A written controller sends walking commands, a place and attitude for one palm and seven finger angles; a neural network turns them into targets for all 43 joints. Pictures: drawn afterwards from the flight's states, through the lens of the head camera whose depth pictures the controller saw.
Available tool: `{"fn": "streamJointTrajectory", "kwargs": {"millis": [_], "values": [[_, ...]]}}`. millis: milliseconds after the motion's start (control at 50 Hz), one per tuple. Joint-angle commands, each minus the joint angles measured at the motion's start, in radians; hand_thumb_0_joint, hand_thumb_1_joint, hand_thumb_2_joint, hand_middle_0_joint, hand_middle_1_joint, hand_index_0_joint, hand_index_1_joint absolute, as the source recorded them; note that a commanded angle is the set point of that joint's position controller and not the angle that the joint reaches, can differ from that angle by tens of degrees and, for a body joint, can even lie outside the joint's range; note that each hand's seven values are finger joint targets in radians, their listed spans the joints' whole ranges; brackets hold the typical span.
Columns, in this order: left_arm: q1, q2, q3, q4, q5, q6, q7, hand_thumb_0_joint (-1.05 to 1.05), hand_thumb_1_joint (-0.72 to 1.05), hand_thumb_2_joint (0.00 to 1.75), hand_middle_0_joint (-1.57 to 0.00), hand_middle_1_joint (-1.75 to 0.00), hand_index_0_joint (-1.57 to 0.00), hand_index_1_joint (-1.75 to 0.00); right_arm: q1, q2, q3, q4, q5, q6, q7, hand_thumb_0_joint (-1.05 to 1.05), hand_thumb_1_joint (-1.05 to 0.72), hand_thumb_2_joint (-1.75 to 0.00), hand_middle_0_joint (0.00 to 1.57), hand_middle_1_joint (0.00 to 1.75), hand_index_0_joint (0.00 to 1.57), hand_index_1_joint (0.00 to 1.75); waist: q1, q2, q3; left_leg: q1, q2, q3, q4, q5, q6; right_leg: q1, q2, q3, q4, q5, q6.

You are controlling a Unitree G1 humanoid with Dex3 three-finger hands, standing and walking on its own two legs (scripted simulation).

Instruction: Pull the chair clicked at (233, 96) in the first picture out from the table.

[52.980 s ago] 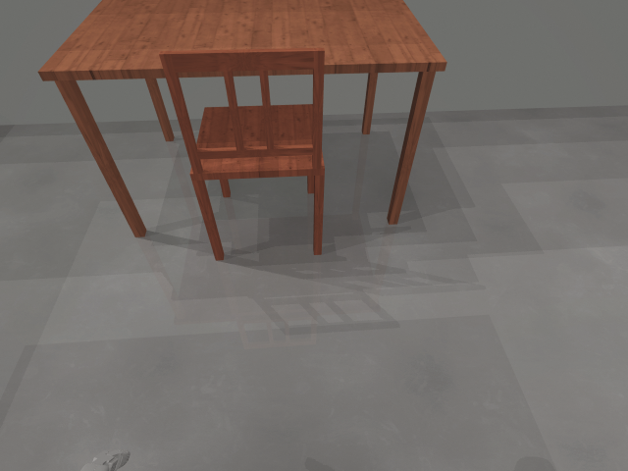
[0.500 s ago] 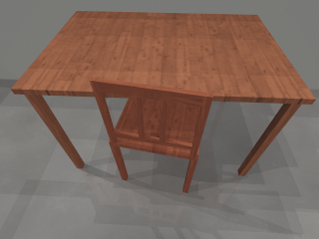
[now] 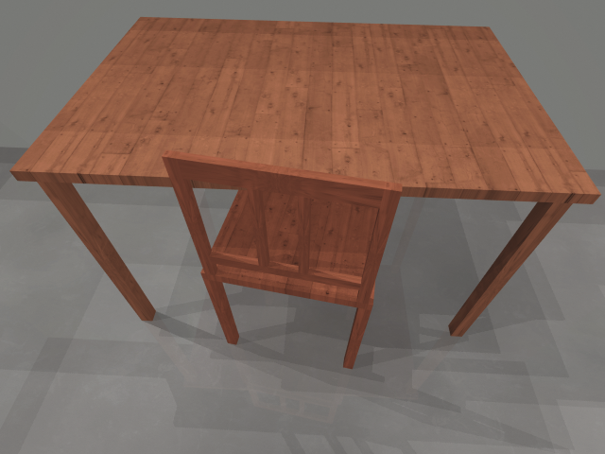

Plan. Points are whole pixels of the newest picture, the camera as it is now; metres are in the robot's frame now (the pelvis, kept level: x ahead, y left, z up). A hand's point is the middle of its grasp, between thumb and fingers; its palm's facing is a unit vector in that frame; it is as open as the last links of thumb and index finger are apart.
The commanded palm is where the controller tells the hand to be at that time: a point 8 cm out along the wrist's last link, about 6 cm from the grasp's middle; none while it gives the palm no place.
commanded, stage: look again from close up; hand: left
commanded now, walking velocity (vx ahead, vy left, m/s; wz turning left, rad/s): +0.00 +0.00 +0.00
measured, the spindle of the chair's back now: (259, 229) +0.54 +0.12 -0.11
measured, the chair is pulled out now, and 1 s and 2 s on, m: -0.05 -0.05 -0.05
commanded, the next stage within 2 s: shuffle to correct the standing spot in 0.12 s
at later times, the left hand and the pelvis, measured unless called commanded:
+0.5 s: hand out of the picture +0.02 +0.19 -0.18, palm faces +0.03 -0.98 -0.20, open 7.4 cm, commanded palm none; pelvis +0.03 +0.02 +0.00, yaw -2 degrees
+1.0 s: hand (155, 445) +0.16 +0.24 -0.16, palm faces -0.08 -0.95 -0.30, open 7.4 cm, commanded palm none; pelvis +0.10 +0.06 -0.01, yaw -8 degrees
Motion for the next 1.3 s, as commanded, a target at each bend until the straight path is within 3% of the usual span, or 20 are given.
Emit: {"fn": "streamJointTrajectory", "kwargs": {"millis": [0,200,360,460,540,600,660,800,820,840,860,880,920,980,1100,1200,1220,1240,1260,1280], "values": [[0.08,0.109,0.022,-0.018,-0.004,-0.013,0.004,0.0,0.9,0.9,-0.2,-0.3,-0.2,-0.3,0.048,-0.087,-0.012,-0.029,0.002,-0.008,-0.003,0.0,-0.9,-0.9,0.2,0.3,0.2,0.3,-0.001,-0.022,0.015,0.076,0.077,-0.087,-0.063,0.065,0.006,-0.104,-0.08,0.071,-0.116,0.093,-0.022],[0.085,0.109,0.022,-0.01,-0.004,-0.013,0.004,0.0,0.9,0.9,-0.2,-0.3,-0.2,-0.3,0.045,-0.096,-0.008,-0.027,0.003,-0.017,-0.008,0.0,-0.9,-0.9,0.2,0.3,0.2,0.3,0.003,-0.017,-0.011,0.097,0.086,-0.085,-0.059,0.154,0.01,-0.067,-0.083,0.06,-0.099,0.179,-0.018],[0.091,0.159,0.047,-0.017,0.0,-0.005,-0.001,0.0,0.9,0.9,-0.2,-0.3,-0.2,-0.3,0.042,-0.107,-0.015,-0.048,-0.007,-0.002,0.004,0.0,-0.9,-0.9,0.2,0.3,0.2,0.3,0.017,-0.069,0.069,0.01,0.037,-0.025,-0.007,-0.074,-0.006,-0.087,-0.147,0.19,-0.169,-0.017,-0.075],[0.111,0.179,0.071,-0.035,0.001,0.002,0.004,0.0,0.9,0.9,-0.2,-0.3,-0.2,-0.3,0.055,-0.113,-0.025,-0.087,-0.011,-0.003,0.003,0.0,-0.9,-0.9,0.2,0.3,0.2,0.3,0.02,-0.104,0.054,-0.025,0.024,0.008,0.053,-0.061,-0.007,-0.036,-0.191,0.244,-0.124,0.143,-0.116],[0.111,0.163,0.076,-0.056,0.007,0.012,0.007,0.0,0.9,0.9,-0.2,-0.3,-0.2,-0.3,0.099,-0.147,-0.032,-0.106,-0.014,-0.009,-0.002,0.0,-0.9,-0.9,0.2,0.3,0.2,0.3,0.008,0.004,-0.004,0.121,0.085,-0.016,0.018,0.146,0.023,-0.091,-0.116,0.126,0.036,0.248,-0.086],[0.062,0.118,0.061,-0.088,0.011,0.02,0.014,0.0,0.9,0.9,-0.2,-0.3,-0.2,-0.3,0.216,-0.185,-0.041,-0.098,-0.018,-0.003,-0.012,0.0,-0.9,-0.9,0.2,0.3,0.2,0.3,-0.035,0.181,-0.032,0.316,0.23,-0.125,-0.039,0.555,0.13,-0.304,-0.002,-0.051,0.329,-0.201,-0.03],[0.013,0.103,0.063,-0.105,0.004,0.03,0.018,0.0,0.9,0.9,-0.2,-0.3,-0.2,-0.3,0.184,-0.148,-0.024,-0.131,-0.025,0.005,-0.012,0.0,-0.9,-0.9,0.2,0.3,0.2,0.3,-0.024,0.13,0.037,0.17,0.274,-0.122,-0.107,0.488,0.223,-0.349,-0.054,-0.042,0.603,-0.301,-0.031],[0.151,0.09,0.061,-0.112,0.009,0.021,0.009,0.0,0.9,0.9,-0.2,-0.3,-0.2,-0.3,0.092,-0.16,-0.024,-0.156,-0.018,0.0,-0.008,0.0,-0.9,-0.9,0.2,0.3,0.2,0.3,0.083,0.018,-0.058,0.076,0.205,0.005,0.05,0.478,0.156,-0.034,-0.069,-0.109,0.116,0.017,-0.038],[0.24,0.128,0.066,-0.087,0.012,0.006,0.014,0.0,0.9,0.9,-0.2,-0.3,-0.2,-0.3,0.086,-0.155,-0.025,-0.161,-0.006,-0.003,-0.002,0.0,-0.9,-0.9,0.2,0.3,0.2,0.3,0.123,-0.083,-0.098,0.018,0.142,0.042,0.196,0.369,0.096,0.1,-0.127,-0.033,-0.05,0.209,-0.053],[0.276,0.229,0.085,-0.08,0.018,-0.006,0.027,0.0,0.9,0.9,-0.2,-0.3,-0.2,-0.3,0.108,-0.107,-0.024,-0.191,0.0,-0.003,0.001,0.0,-0.9,-0.9,0.2,0.3,0.2,0.3,0.108,-0.325,-0.117,-0.234,0.002,0.086,0.397,-0.076,0.019,0.256,-0.399,0.357,-0.132,0.506,-0.164],[0.24,0.255,0.091,-0.09,-0.001,-0.007,0.032,0.0,0.9,0.9,-0.2,-0.3,-0.2,-0.3,0.087,-0.134,-0.033,-0.201,-0.015,0.02,-0.004,0.0,-0.9,-0.9,0.2,0.3,0.2,0.3,0.077,-0.24,-0.052,-0.293,-0.002,-0.015,0.563,-0.378,-0.013,0.157,-0.523,0.435,-0.156,0.647,-0.262],[0.196,0.238,0.093,-0.107,0.0,-0.006,0.041,0.0,0.9,0.9,-0.2,-0.3,-0.2,-0.3,0.075,-0.124,-0.038,-0.203,-0.022,0.035,-0.002,0.0,-0.9,-0.9,0.2,0.3,0.2,0.3,0.061,-0.133,0.007,-0.336,0.027,-0.091,0.648,-0.357,-0.01,0.089,-0.515,0.373,-0.141,0.575,-0.299],[0.144,0.191,0.085,-0.122,0.006,-0.01,0.047,0.0,0.9,0.9,-0.2,-0.3,-0.2,-0.3,0.021,-0.104,-0.04,-0.201,-0.025,0.047,0.005,0.0,-0.9,-0.9,0.2,0.3,0.2,0.3,0.05,-0.131,0.057,-0.403,0.034,-0.103,0.726,-0.277,-0.025,0.05,-0.427,0.252,-0.107,0.7,-0.244],[0.114,0.203,0.087,-0.144,0.006,-0.018,0.037,0.0,0.9,0.9,-0.2,-0.3,-0.2,-0.3,0.044,-0.087,-0.046,-0.202,-0.017,0.054,0.02,0.0,-0.9,-0.9,0.2,0.3,0.2,0.3,0.033,-0.154,-0.038,-0.383,0.018,-0.074,0.717,-0.177,-0.054,0.104,-0.34,0.091,-0.067,0.778,-0.188],[0.065,0.264,0.108,-0.177,0.019,-0.004,0.018,0.0,0.9,0.9,-0.2,-0.3,-0.2,-0.3,-0.034,-0.081,-0.052,-0.244,-0.004,0.047,0.032,0.0,-0.9,-0.9,0.2,0.3,0.2,0.3,0.041,-0.235,-0.016,-0.309,0.019,0.008,0.533,-0.101,-0.081,0.011,-0.299,0.007,-0.051,0.626,-0.138],[-0.016,0.323,0.122,-0.216,0.026,0.017,0.009,0.0,0.9,0.9,-0.2,-0.3,-0.2,-0.3,0.012,-0.106,-0.056,-0.248,0.002,0.021,0.036,0.0,-0.9,-0.9,0.2,0.3,0.2,0.3,0.009,-0.269,-0.045,-0.008,-0.034,0.098,0.155,-0.029,-0.065,-0.115,-0.298,-0.004,0.071,0.489,-0.081],[-0.03,0.314,0.12,-0.223,0.024,0.021,0.008,0.0,0.9,0.9,-0.2,-0.3,-0.2,-0.3,0.067,-0.131,-0.058,-0.232,0.001,0.015,0.034,0.0,-0.9,-0.9,0.2,0.3,0.2,0.3,-0.017,-0.203,-0.069,0.093,-0.027,0.097,0.056,0.053,-0.06,-0.144,-0.269,-0.018,0.153,0.432,-0.06],[-0.012,0.267,0.106,-0.232,0.017,0.027,0.006,0.0,0.9,0.9,-0.2,-0.3,-0.2,-0.3,0.119,-0.191,-0.068,-0.222,-0.003,0.002,0.028,0.0,-0.9,-0.9,0.2,0.3,0.2,0.3,-0.033,-0.015,-0.137,0.22,0.062,0.024,0.012,0.251,-0.032,-0.198,-0.188,-0.06,0.335,0.235,-0.022],[0.027,0.178,0.085,-0.242,0.009,0.037,0.007,0.0,0.9,0.9,-0.2,-0.3,-0.2,-0.3,0.146,-0.284,-0.089,-0.226,-0.008,-0.008,0.021,0.0,-0.9,-0.9,0.2,0.3,0.2,0.3,-0.035,0.309,-0.174,0.274,0.318,-0.306,-0.019,0.69,0.074,-0.379,-0.023,-0.101,0.604,-0.378,0.047],[0.044,0.153,0.074,-0.236,0.002,0.061,0.022,0.0,0.9,0.9,-0.2,-0.3,-0.2,-0.3,0.138,-0.298,-0.082,-0.238,-0.003,0.005,0.008,0.0,-0.9,-0.9,0.2,0.3,0.2,0.3,-0.039,0.277,-0.194,0.083,0.358,-0.302,-0.074,0.665,0.132,-0.268,-0.02,0.028,0.741,-0.439,0.025]]}}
